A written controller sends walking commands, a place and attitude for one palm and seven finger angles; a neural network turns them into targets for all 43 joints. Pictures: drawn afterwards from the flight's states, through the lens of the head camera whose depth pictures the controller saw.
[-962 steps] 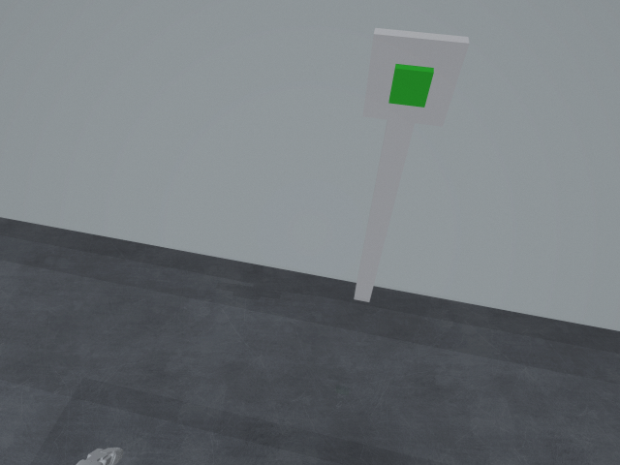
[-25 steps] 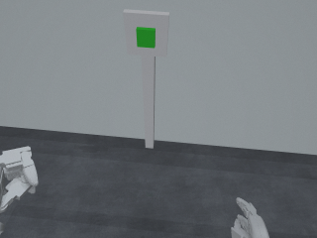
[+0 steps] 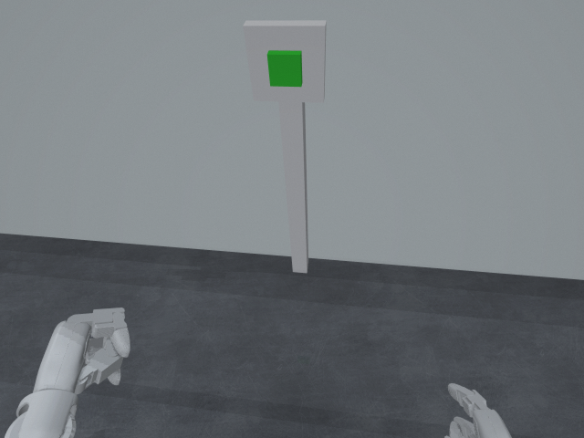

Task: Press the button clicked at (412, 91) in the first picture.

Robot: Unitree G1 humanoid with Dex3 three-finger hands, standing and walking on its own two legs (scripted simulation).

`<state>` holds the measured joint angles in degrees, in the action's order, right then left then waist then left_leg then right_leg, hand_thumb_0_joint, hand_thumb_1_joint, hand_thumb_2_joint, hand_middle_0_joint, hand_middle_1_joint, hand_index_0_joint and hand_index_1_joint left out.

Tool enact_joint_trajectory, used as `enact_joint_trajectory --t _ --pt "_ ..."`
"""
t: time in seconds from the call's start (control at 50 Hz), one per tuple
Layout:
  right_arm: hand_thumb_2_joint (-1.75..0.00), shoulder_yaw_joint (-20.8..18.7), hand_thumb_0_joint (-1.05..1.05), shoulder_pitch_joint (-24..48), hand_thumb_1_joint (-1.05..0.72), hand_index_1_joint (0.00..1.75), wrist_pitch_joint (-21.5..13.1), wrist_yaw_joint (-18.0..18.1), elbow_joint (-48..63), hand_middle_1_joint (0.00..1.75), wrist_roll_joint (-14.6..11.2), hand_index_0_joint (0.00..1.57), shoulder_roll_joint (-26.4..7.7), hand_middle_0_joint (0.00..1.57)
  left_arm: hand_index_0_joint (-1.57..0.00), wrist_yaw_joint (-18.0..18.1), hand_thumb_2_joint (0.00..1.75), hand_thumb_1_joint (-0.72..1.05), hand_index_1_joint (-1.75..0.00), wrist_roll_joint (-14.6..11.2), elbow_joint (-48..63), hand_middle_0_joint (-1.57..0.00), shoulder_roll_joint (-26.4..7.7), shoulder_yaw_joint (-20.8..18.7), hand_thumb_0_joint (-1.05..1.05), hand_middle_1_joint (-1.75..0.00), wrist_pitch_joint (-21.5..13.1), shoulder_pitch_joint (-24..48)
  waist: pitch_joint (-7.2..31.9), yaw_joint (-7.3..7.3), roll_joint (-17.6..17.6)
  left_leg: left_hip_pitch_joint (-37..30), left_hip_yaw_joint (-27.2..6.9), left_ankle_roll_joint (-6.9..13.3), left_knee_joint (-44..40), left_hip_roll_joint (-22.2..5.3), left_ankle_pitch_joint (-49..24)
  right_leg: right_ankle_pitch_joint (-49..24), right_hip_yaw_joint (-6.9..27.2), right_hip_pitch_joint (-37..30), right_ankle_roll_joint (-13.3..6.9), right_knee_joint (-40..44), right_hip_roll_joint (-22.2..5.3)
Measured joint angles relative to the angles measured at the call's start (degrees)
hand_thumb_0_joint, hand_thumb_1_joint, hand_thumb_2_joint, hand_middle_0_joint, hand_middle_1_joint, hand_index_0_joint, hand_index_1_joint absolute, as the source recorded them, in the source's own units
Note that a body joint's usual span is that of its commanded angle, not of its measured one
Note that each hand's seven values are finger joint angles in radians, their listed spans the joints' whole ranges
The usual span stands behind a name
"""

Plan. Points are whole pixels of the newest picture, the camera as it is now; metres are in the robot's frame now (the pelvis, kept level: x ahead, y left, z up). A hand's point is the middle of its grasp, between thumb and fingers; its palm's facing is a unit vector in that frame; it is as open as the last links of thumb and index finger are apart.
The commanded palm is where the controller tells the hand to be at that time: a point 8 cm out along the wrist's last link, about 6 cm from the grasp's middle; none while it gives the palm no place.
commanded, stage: let the arm hang, fingers relaxed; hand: left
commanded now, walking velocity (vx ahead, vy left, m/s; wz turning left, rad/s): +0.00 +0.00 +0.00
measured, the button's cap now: (285, 68) +0.82 +0.07 +0.12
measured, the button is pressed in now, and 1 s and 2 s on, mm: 0 0 0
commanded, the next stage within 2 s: stand and wait in 1.00 s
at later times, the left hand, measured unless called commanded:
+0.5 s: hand out of the picture -0.05 +0.17 -0.17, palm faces +0.02 -0.97 -0.23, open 5.7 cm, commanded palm none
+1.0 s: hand out of the picture +0.01 +0.14 -0.17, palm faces +0.03 -0.98 -0.18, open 7.4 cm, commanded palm none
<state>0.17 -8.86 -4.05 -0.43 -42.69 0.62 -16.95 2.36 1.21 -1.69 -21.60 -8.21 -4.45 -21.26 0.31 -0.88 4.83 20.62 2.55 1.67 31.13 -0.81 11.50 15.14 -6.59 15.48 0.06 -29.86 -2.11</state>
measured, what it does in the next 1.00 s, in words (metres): stands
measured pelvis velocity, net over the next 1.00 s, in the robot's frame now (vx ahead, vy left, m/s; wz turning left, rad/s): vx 0.01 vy -0.02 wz -0.01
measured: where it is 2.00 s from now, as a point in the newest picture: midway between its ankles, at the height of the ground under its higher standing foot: outside the picture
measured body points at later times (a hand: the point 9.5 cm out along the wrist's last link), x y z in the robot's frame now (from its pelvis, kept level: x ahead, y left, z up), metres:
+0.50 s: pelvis +0.00 -0.02 +0.01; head +0.02 -0.02 +0.45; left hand -0.04 +0.22 -0.15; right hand -0.04 -0.23 -0.16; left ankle +0.05 +0.10 -0.73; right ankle +0.00 -0.12 -0.73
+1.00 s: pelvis +0.01 -0.02 +0.01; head +0.03 -0.02 +0.46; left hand +0.01 +0.20 -0.16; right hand -0.01 -0.23 -0.16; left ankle +0.05 +0.10 -0.73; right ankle +0.00 -0.12 -0.73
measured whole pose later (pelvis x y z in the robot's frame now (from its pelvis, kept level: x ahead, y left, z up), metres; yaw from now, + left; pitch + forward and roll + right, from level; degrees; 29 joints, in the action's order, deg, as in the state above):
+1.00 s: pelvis +0.01 -0.02 +0.01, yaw -1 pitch -1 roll +0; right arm -0.8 -17.2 0.8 2.1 -64.6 1.5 -6.7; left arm 2.0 0.6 -64.9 -7.2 -1.2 0.2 -15.8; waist -2.8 0.7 0.6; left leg 14.2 2.7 -0.1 26.2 -1.8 10.7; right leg 14.8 -6.4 9.7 -1.3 -25.7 -0.8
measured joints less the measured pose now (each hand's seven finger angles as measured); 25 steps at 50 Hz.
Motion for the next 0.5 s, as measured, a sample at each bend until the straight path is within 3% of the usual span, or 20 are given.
enact_joint_trajectory --t 0.08,0.14,0.2,0.24,0.32,0.5 --pt "-0.90 -0.2 0.01 1.7 -0.90 0.30 2.9 -0.3 -4.3 0.30 0.7 0.20 -0.8 0.20 -1.20 -1.8 0.90 0.90 -1.40 0.8 -27.2 -1.20 3.5 5.4 0.01 -1.40 6.3 6.4 -1.3 1.78 -0.6 0.5 0.5 -0.1 1.9 0.2 0.8 1.7 0.6 1.5 -0.1 -3.7 -0.5" --pt "-0.90 -0.3 0.01 0.1 -0.90 0.30 4.4 0.1 -6.9 0.30 1.1 0.20 0.5 0.20 -1.11 -1.8 0.90 0.90 -1.31 0.5 -40.0 -1.12 6.9 8.0 0.01 -1.31 8.0 7.2 -2.6 2.81 -3.2 -0.1 0.5 -0.6 1.9 0.1 0.9 2.1 0.6 1.0 -0.6 -4.2 -0.4" --pt "-0.90 -0.2 0.01 -2.6 -0.91 0.30 5.4 0.5 -10.5 0.30 1.2 0.20 2.2 0.20 -1.02 -0.6 0.90 0.90 -1.22 0.4 -48.8 -1.02 9.9 8.9 0.02 -1.22 8.2 6.6 -3.9 2.78 -5.3 -0.9 0.0 -1.0 1.3 -0.4 0.7 1.7 0.1 -0.1 -0.8 -3.0 0.2" --pt "-0.90 0.0 0.01 -4.9 -0.91 0.30 5.8 0.8 -13.1 0.30 1.3 0.20 3.6 0.20 -0.94 0.3 0.90 0.90 -1.16 -0.6 -52.3 -0.95 9.8 6.8 0.02 -1.16 7.5 6.4 -4.4 1.96 -6.0 -1.2 -0.8 -1.3 0.5 -0.7 0.3 1.0 -0.6 -1.0 -1.1 -1.3 0.7" --pt "-0.90 -0.1 0.01 -8.1 -0.91 0.30 6.6 1.3 -17.3 0.30 1.2 0.20 5.7 0.20 -0.80 -0.8 0.90 0.90 -1.02 -0.5 -57.3 -0.81 9.1 7.0 0.02 -1.00 6.6 4.9 -5.0 0.93 -5.4 -2.1 -1.5 -1.6 -1.2 -1.1 -0.7 -0.5 -1.4 -2.8 -1.5 1.9 1.4" --pt "-0.90 -0.4 0.01 -10.1 -0.91 0.30 6.2 1.7 -20.7 0.30 0.9 0.20 9.3 0.20 -0.49 -0.8 0.90 0.90 -0.64 -0.6 -63.9 -0.50 11.4 7.5 0.01 -0.64 6.1 2.1 -4.2 1.27 -3.1 -4.3 -0.6 -1.5 -3.6 -1.0 -1.4 -1.2 -0.5 -4.2 -1.4 3.6 1.4"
